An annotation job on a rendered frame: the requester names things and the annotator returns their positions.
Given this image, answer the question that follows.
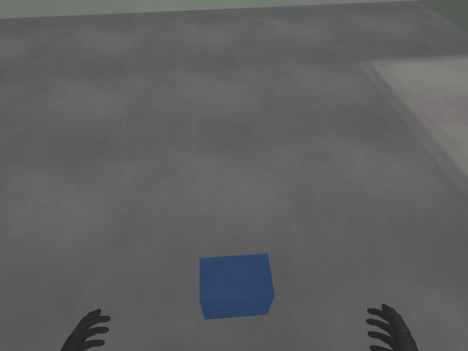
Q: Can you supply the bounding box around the robot right hand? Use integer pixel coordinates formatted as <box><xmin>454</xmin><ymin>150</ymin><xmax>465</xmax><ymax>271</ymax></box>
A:
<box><xmin>366</xmin><ymin>304</ymin><xmax>418</xmax><ymax>351</ymax></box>

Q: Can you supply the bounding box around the robot left hand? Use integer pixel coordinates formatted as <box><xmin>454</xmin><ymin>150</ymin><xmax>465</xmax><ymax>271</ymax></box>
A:
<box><xmin>61</xmin><ymin>309</ymin><xmax>110</xmax><ymax>351</ymax></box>

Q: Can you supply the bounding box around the carton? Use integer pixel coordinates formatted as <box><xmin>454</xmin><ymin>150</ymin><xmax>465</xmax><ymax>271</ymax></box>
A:
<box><xmin>200</xmin><ymin>254</ymin><xmax>275</xmax><ymax>320</ymax></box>

